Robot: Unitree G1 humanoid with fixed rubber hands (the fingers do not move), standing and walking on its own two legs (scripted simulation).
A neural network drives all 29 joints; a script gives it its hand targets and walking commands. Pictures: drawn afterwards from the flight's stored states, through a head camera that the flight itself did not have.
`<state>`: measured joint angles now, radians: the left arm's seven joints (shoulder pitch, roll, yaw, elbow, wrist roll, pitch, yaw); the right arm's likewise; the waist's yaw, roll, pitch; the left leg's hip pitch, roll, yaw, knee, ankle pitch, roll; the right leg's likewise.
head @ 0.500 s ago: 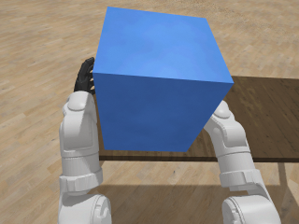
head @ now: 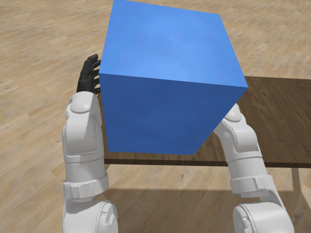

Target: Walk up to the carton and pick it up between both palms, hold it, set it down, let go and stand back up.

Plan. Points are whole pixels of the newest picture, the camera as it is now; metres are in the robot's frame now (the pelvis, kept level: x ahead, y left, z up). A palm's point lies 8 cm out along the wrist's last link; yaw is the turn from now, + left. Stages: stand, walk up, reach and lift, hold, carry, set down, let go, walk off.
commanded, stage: hold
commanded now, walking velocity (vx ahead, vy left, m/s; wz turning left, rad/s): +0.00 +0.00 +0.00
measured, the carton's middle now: (159, 88) +0.37 +0.00 +0.20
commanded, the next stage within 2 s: set down in 0.98 s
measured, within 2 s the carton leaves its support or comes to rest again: neither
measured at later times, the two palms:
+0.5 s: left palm (82, 92) +0.36 +0.16 +0.20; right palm (216, 95) +0.37 -0.14 +0.18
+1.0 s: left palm (86, 93) +0.36 +0.16 +0.19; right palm (219, 98) +0.37 -0.15 +0.18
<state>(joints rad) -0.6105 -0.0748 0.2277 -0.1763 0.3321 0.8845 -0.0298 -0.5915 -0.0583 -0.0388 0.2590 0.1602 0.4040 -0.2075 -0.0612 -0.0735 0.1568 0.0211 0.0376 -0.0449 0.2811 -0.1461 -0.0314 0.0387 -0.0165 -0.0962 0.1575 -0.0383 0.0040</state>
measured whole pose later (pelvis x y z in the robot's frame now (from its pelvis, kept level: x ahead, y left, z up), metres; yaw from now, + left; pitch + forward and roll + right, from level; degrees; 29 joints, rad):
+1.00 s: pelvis +0.01 +0.00 +0.00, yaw +2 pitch -9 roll -2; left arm -0.56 -0.04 0.21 -0.18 0.32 0.89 -0.06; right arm -0.56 -0.03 -0.03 0.24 0.18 0.43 -0.24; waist -0.09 -0.08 0.14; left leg 0.03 0.04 -0.08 0.29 -0.16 -0.04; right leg 0.08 -0.01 -0.13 0.12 -0.04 0.00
